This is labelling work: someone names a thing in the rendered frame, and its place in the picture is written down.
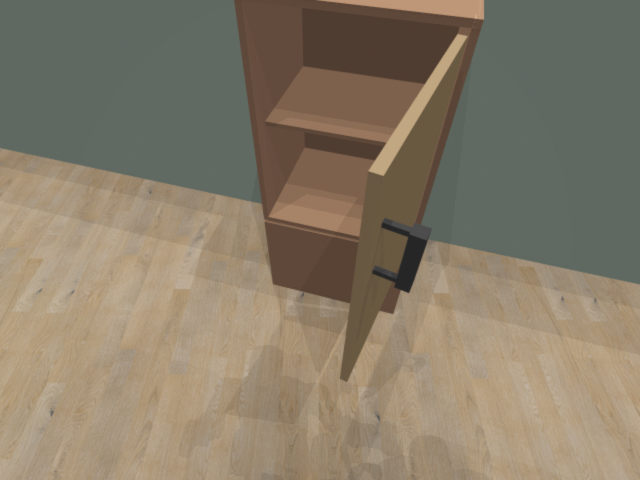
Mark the cupboard door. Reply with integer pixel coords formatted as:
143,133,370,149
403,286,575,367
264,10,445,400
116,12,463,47
340,34,468,382

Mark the handle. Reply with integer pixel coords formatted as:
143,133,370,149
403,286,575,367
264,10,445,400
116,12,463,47
372,218,432,293

